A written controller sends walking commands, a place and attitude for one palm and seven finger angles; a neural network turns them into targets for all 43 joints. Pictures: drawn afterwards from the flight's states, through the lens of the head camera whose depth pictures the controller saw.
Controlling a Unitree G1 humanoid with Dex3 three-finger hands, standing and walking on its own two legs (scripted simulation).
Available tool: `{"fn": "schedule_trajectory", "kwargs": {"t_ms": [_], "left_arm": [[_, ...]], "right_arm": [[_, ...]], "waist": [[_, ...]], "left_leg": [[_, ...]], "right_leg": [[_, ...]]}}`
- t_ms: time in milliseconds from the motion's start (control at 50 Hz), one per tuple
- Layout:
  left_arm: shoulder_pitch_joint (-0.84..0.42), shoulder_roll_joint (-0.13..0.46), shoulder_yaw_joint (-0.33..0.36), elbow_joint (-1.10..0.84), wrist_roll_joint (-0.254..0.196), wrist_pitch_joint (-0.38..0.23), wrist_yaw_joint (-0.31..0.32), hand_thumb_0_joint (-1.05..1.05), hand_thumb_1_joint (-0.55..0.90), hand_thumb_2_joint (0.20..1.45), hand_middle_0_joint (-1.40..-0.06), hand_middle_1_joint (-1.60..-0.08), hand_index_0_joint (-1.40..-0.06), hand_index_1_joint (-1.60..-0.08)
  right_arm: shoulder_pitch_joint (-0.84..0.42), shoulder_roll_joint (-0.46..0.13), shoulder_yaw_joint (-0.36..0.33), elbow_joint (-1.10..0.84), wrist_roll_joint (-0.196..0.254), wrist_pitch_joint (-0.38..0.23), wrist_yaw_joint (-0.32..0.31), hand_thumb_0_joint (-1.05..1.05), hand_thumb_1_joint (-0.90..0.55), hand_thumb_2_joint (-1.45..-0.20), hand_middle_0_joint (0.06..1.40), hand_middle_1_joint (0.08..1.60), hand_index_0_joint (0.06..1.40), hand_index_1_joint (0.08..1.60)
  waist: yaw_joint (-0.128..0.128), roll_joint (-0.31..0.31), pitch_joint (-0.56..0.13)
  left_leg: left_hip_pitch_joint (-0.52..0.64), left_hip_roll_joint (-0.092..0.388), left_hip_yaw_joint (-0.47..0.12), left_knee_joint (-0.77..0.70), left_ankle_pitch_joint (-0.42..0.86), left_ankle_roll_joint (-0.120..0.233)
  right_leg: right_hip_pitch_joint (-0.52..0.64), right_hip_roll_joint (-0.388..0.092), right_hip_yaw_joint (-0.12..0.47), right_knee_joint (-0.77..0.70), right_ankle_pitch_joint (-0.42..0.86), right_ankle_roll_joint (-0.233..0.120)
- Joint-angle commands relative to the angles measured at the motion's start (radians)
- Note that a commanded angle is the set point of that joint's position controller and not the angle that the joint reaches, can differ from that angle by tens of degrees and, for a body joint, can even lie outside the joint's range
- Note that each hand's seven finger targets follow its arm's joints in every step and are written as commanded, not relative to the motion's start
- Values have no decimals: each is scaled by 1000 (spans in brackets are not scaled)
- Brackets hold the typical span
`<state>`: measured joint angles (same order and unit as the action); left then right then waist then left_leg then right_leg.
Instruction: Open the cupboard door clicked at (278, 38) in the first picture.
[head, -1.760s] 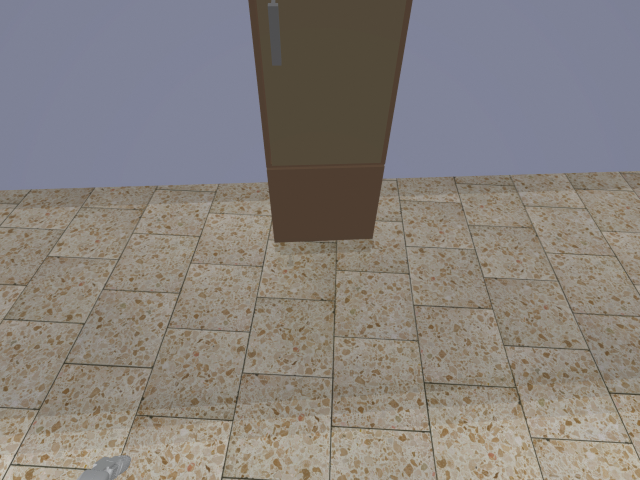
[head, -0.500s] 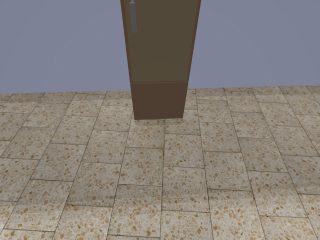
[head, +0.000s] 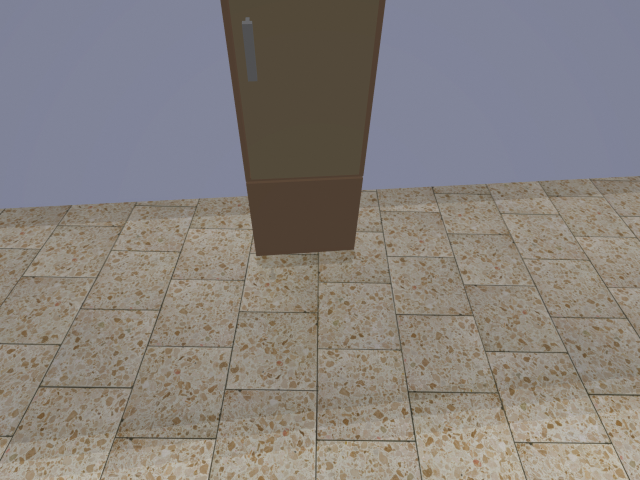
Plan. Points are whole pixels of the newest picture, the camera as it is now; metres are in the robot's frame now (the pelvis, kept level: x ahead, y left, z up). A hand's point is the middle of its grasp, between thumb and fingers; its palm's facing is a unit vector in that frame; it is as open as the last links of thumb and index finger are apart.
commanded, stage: walk to a spot facing it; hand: left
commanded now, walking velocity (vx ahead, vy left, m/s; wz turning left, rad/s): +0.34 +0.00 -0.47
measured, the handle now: (250, 49) +1.09 +0.27 +0.10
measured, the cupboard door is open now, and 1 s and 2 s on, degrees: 0 0 0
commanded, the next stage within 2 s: turn to face it in 0.50 s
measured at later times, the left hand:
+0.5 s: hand out of the picture +0.11 +0.14 -0.17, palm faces -0.07 -0.99 -0.15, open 7.4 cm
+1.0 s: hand (249, 315) +0.44 +0.17 -0.16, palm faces -0.10 -0.98 -0.17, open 7.4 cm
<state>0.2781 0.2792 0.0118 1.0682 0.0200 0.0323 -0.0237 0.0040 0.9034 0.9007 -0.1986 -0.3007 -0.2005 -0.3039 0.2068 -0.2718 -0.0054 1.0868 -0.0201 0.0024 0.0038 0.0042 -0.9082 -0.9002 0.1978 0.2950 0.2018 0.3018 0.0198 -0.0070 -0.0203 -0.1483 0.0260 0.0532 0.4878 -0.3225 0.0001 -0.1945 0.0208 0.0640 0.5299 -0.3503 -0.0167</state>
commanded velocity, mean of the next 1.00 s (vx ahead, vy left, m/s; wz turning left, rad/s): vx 0.17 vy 0.00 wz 0.05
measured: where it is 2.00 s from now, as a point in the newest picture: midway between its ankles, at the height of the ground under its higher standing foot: (317, 452)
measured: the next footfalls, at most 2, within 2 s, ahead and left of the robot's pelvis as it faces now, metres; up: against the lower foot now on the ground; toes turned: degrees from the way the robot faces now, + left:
left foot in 0.62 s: +0.39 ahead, +0.07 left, +0.00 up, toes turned -4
right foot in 1.14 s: +0.33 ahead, -0.12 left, +0.00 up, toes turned -5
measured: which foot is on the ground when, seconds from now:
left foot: down 0.00-0.16, up 0.18-0.60, down 0.62-1.00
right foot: down 0.00-0.62, up 0.64-1.00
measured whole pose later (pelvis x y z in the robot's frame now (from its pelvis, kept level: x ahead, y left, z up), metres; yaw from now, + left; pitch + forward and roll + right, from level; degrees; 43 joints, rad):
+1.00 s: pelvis +0.30 +0.01 +0.00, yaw -6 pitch +0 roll -1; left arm 0.12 0.16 0.06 0.95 0.02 0.03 0.02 0.00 0.91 0.90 -0.19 -0.30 -0.20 -0.30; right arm 0.33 -0.17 -0.06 1.07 -0.02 0.01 -0.01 0.00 -0.93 -0.90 0.20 0.29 0.20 0.30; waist -0.05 -0.01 0.03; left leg -0.29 -0.05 0.06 0.45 -0.16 0.10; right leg -0.43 -0.05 -0.02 0.85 -0.38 0.05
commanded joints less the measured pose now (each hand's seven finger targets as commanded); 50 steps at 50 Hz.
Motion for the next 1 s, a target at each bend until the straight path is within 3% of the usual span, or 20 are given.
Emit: {"fn": "schedule_trajectory", "kwargs": {"t_ms": [0,60,100,120,140,160,180,220,320,420,500,520,560,580,600,620,680,740,880,980], "left_arm": [[-52,65,34,-116,2,-42,-4,0,900,900,-200,-300,-200,-300],[-99,42,42,-148,0,-59,-9,0,900,900,-200,-300,-200,-300],[35,15,50,-102,2,-65,-14,0,900,900,-200,-300,-200,-300],[200,42,59,-47,5,-70,-11,0,900,900,-200,-300,-200,-300],[356,161,89,0,13,-85,9,0,900,900,-200,-300,-200,-300],[417,181,85,15,-8,-87,25,0,900,900,-200,-300,-200,-300],[374,153,81,11,-10,-94,33,0,900,900,-200,-300,-200,-300],[271,85,66,-17,-4,-94,37,0,900,900,-200,-300,-200,-300],[207,30,49,-20,6,-111,43,0,900,900,-200,-300,-200,-300],[240,14,47,7,4,-118,50,0,900,900,-200,-300,-200,-300],[245,18,52,13,7,-108,56,0,900,900,-200,-300,-200,-300],[233,27,57,10,8,-107,56,0,900,900,-200,-300,-200,-300],[195,35,68,-10,1,-104,55,0,900,900,-200,-300,-200,-300],[224,-4,67,-15,-11,-103,50,0,900,900,-200,-300,-200,-300],[294,-68,55,-20,-25,-101,41,0,900,900,-200,-300,-200,-300],[253,-53,44,-34,-16,-99,50,0,900,900,-200,-300,-200,-300],[143,-78,45,-35,2,-85,44,0,900,900,-200,-300,-200,-300],[167,-115,34,-25,2,-51,39,0,900,900,-200,-300,-200,-300],[-4,-66,58,-118,4,-12,46,0,900,900,-200,-300,-200,-300],[-95,-59,60,-169,-4,-13,52,0,900,900,-200,-300,-200,-300]], "right_arm": [[101,-211,-67,-48,1,-40,-20,0,-900,-900,200,300,200,300],[139,-173,-70,-39,-3,-57,-23,0,-900,-900,200,300,200,300],[78,-150,-64,-49,-5,-57,-24,0,-900,-900,200,300,200,300],[31,-131,-59,-60,0,-58,-20,0,-900,-900,200,300,200,300],[2,-46,-43,-108,14,-64,-11,0,-900,-900,200,300,200,300],[-68,-47,-38,-151,7,-72,-7,0,-900,-900,200,300,200,300],[-60,-65,-49,-137,6,-76,-8,0,-900,-900,200,300,200,300],[-76,-27,-52,-117,3,-73,-5,0,-900,-900,200,300,200,300],[-7,29,-58,-99,-2,-38,11,0,-900,-900,200,300,200,300],[-102,51,-56,-151,5,-45,23,0,-900,-900,200,300,200,300],[-161,59,-51,-181,9,-60,20,0,-900,-900,200,300,200,300],[-118,48,-55,-172,9,-64,14,0,-900,-900,200,300,200,300],[119,-5,-70,-106,1,-73,-9,0,-900,-900,200,300,200,300],[253,-88,-88,-70,-10,-77,-23,0,-900,-900,200,300,200,300],[335,-175,-104,-54,-14,-77,-25,0,-900,-900,200,300,200,300],[310,-161,-89,-60,5,-59,-25,0,-900,-900,200,300,200,300],[115,-3,-52,-78,2,-73,-32,0,-900,-900,200,300,200,300],[65,30,-36,-67,4,-79,-32,0,-900,-900,200,300,200,300],[89,-44,-72,-96,-2,-33,-24,0,-900,-900,200,300,200,300],[125,-69,-88,-102,-8,-11,-22,0,-900,-900,200,300,200,300]], "waist": [[-55,181,143],[-62,166,144],[13,121,102],[97,-4,38],[141,-352,1],[144,-318,18],[114,-226,51],[65,-55,130],[-18,-75,137],[3,-104,151],[20,-124,151],[-1,-132,122],[-103,-91,7],[-143,43,-114],[-125,312,-235],[-116,220,-202],[-38,118,53],[21,130,36],[-12,121,7],[-40,125,0]], "left_leg": [[95,308,-309,-256,-209,158],[148,345,-235,-196,153,186],[-11,269,-71,-45,198,112],[-142,189,30,194,188,62],[-442,50,140,528,-93,-5],[-565,17,47,670,-245,-5],[-587,63,-22,713,-167,7],[-577,110,-29,727,-74,-4],[-512,110,9,609,74,-45],[-511,94,43,417,173,-42],[-357,47,71,220,147,-13],[-280,29,78,183,131,-3],[33,8,64,49,213,15],[279,162,-87,44,349,60],[429,457,-449,-53,543,186],[314,475,-495,-123,555,250],[-46,349,-306,-209,464,226],[-201,224,-126,-205,563,168],[-147,214,-258,-241,267,194],[-107,210,-354,-208,268,198]], "right_leg": [[-350,2,-74,192,-91,-10],[-383,-65,-84,225,-164,-2],[-101,-48,-139,63,-35,-12],[121,-36,-106,-59,74,-28],[315,-295,324,-223,38,-114],[331,-395,549,-306,161,-181],[314,-380,486,-280,205,-211],[177,-353,390,-282,210,-221],[61,-252,162,-323,323,-177],[104,-212,92,-320,441,-154],[112,-209,92,-255,624,-130],[113,-210,88,-195,700,-127],[35,-153,54,62,739,-89],[-109,-73,3,292,491,-49],[-293,55,-99,653,-212,-9],[-301,10,-25,788,-259,-23],[-329,-95,-41,781,-97,10],[-156,-105,-86,539,-59,38],[-226,-85,-92,391,-9,70],[-195,-60,-85,258,-55,64]]}}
